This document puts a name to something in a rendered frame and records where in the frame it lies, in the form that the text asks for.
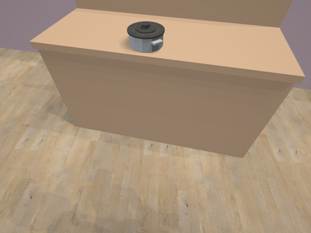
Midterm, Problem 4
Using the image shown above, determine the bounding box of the table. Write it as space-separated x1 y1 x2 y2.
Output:
29 0 305 158

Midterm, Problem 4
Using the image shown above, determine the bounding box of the knob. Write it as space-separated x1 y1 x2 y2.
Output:
141 22 150 28

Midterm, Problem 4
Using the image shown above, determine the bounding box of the lid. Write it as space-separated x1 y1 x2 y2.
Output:
127 21 165 39

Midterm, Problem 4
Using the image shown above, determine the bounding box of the pot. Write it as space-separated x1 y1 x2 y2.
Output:
129 35 163 53

